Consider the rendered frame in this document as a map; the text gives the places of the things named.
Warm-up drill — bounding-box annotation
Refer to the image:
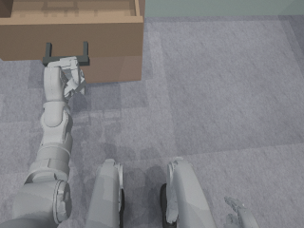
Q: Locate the right robot shin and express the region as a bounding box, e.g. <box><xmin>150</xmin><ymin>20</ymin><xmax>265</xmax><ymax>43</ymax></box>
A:
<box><xmin>165</xmin><ymin>157</ymin><xmax>194</xmax><ymax>222</ymax></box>

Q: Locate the drawer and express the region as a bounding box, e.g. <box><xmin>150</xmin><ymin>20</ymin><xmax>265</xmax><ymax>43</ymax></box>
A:
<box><xmin>0</xmin><ymin>0</ymin><xmax>143</xmax><ymax>61</ymax></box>

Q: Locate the robot left thigh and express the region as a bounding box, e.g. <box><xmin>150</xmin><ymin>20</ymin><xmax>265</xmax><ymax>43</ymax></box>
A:
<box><xmin>85</xmin><ymin>161</ymin><xmax>124</xmax><ymax>228</ymax></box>

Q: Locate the handle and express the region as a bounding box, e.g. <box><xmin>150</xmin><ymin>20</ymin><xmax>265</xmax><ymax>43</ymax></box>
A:
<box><xmin>42</xmin><ymin>41</ymin><xmax>90</xmax><ymax>67</ymax></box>

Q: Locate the robot left upper arm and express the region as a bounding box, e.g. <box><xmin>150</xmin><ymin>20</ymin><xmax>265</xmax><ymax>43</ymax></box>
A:
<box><xmin>0</xmin><ymin>180</ymin><xmax>72</xmax><ymax>228</ymax></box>

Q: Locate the left robot forearm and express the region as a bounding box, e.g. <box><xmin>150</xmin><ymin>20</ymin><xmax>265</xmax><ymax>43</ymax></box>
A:
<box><xmin>11</xmin><ymin>101</ymin><xmax>73</xmax><ymax>219</ymax></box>

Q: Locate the right robot hand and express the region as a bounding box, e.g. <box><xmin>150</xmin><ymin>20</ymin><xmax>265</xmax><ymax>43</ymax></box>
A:
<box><xmin>223</xmin><ymin>196</ymin><xmax>260</xmax><ymax>228</ymax></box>

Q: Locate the left robot hand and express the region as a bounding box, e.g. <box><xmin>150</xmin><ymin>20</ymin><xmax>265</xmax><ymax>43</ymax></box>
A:
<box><xmin>44</xmin><ymin>56</ymin><xmax>86</xmax><ymax>104</ymax></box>

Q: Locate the cabinet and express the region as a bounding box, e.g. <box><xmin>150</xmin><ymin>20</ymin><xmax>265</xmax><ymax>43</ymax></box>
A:
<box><xmin>40</xmin><ymin>0</ymin><xmax>145</xmax><ymax>84</ymax></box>

